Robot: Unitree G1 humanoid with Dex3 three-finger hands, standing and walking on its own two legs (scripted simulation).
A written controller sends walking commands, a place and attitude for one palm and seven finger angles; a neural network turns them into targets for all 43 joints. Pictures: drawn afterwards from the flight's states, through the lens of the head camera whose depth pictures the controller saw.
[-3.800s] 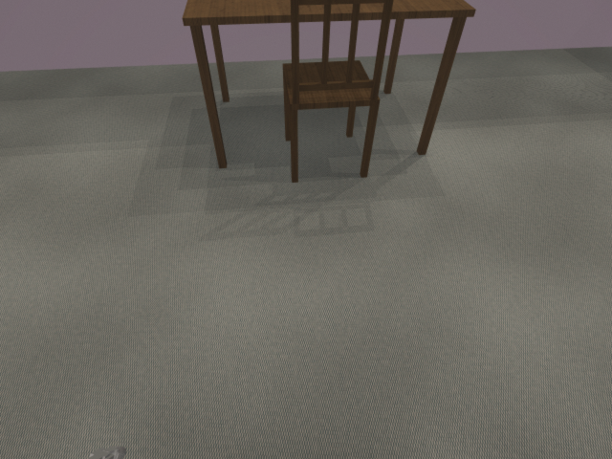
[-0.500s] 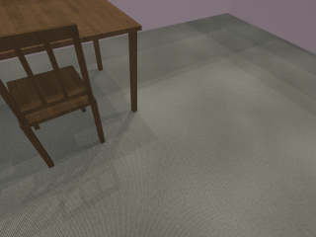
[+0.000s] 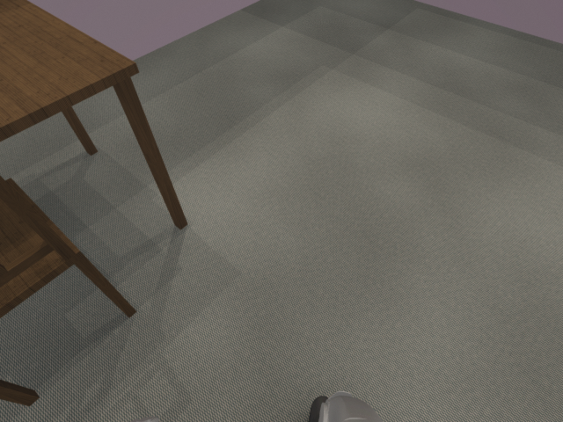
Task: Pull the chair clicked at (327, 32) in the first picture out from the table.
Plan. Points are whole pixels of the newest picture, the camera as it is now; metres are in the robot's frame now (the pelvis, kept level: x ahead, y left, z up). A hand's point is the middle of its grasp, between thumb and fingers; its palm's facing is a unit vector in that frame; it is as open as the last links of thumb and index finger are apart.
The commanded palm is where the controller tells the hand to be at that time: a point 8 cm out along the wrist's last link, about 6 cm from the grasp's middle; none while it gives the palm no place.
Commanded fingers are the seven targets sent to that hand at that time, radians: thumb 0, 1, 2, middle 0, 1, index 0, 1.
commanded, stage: turn to face it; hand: left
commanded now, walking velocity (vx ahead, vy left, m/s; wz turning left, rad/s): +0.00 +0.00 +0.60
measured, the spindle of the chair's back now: out of the picture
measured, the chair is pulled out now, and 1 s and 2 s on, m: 0.00 0.00 0.00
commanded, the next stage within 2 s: take the last steps up to it in 1.38 s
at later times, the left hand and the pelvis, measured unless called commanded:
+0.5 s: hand out of the picture +0.15 +0.23 -0.18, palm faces +0.28 -0.95 -0.16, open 7.3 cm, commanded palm none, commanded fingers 0.00 0.90 0.90 -0.20 -0.30 -0.20 -0.30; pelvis +0.11 +0.02 +0.00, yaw +14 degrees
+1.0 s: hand out of the picture +0.13 +0.21 -0.13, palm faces +0.50 -0.81 -0.29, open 7.4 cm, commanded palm none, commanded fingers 0.00 0.90 0.90 -0.20 -0.30 -0.20 -0.30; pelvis +0.14 -0.03 +0.01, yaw +32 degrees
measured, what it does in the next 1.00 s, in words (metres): walks ahead, turning left: right foot, then left foot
